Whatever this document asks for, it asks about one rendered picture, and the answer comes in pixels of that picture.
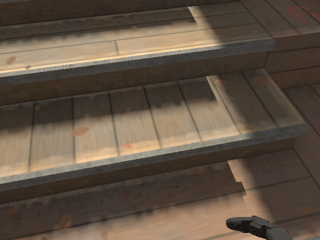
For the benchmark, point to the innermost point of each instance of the robot right hand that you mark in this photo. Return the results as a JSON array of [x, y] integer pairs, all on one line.
[[259, 227]]

